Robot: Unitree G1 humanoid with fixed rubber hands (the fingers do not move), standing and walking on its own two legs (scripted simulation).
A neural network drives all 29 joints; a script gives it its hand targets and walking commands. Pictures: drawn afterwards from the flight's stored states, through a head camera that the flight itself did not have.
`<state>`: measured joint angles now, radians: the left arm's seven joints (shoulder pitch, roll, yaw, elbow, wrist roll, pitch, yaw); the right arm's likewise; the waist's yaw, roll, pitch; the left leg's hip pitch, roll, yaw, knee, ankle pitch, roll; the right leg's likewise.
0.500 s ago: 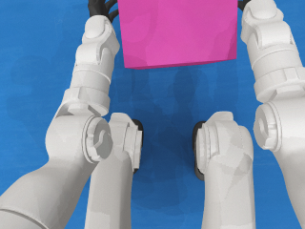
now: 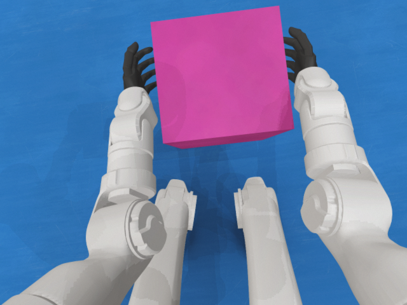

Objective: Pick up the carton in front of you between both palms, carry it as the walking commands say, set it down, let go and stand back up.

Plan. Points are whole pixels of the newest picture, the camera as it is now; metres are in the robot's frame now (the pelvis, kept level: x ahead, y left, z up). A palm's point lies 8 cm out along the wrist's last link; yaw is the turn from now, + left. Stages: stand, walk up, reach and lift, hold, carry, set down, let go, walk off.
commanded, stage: reach and lift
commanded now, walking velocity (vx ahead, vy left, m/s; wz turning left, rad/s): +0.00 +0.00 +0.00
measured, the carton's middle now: (218, 94) +0.49 -0.03 -0.14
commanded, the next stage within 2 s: none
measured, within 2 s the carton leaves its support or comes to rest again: neither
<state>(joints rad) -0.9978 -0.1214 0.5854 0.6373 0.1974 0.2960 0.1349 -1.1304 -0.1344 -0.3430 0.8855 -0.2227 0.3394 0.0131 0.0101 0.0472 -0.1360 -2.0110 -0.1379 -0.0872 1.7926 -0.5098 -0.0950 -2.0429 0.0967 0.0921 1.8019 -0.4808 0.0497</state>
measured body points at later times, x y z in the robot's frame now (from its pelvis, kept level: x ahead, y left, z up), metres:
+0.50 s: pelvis +0.05 +0.00 +0.13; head +0.21 -0.02 +0.55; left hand +0.46 +0.13 +0.09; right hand +0.47 -0.17 +0.08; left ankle +0.12 +0.14 -0.45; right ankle +0.12 -0.13 -0.45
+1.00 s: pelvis +0.10 +0.00 +0.26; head +0.14 +0.00 +0.71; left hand +0.43 +0.14 +0.24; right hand +0.42 -0.16 +0.23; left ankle +0.12 +0.14 -0.45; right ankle +0.12 -0.13 -0.45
